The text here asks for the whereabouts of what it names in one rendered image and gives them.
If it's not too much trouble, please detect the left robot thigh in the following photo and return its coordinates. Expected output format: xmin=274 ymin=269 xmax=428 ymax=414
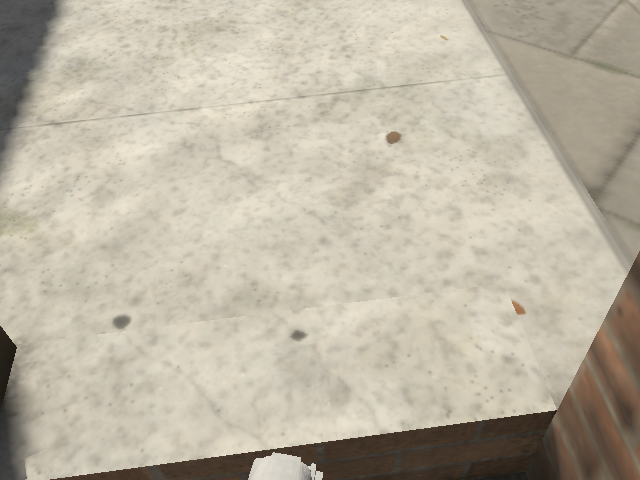
xmin=249 ymin=452 xmax=323 ymax=480

